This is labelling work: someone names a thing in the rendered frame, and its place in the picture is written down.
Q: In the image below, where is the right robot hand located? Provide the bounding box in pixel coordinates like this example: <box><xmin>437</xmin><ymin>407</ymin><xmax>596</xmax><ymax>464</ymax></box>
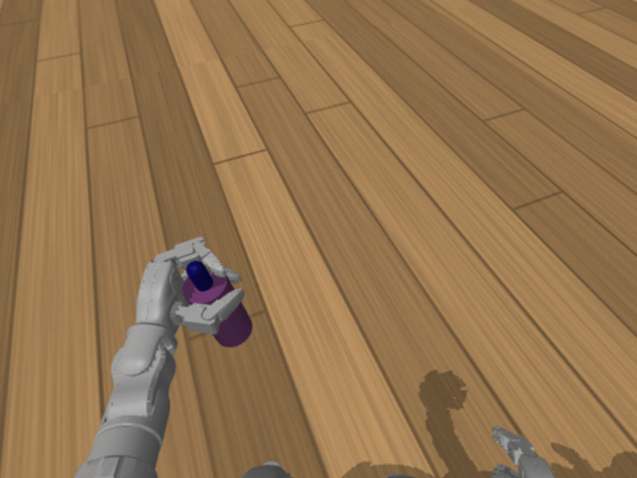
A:
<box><xmin>492</xmin><ymin>426</ymin><xmax>555</xmax><ymax>478</ymax></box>

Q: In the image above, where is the left robot arm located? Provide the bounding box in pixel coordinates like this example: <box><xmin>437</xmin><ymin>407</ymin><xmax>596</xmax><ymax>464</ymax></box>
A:
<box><xmin>74</xmin><ymin>323</ymin><xmax>178</xmax><ymax>478</ymax></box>

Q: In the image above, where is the bottle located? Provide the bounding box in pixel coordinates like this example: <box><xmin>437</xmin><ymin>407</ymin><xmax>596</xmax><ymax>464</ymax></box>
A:
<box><xmin>182</xmin><ymin>261</ymin><xmax>253</xmax><ymax>348</ymax></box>

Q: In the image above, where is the left robot hand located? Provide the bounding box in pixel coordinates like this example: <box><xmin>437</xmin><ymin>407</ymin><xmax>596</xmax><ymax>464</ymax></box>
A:
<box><xmin>135</xmin><ymin>237</ymin><xmax>245</xmax><ymax>335</ymax></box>

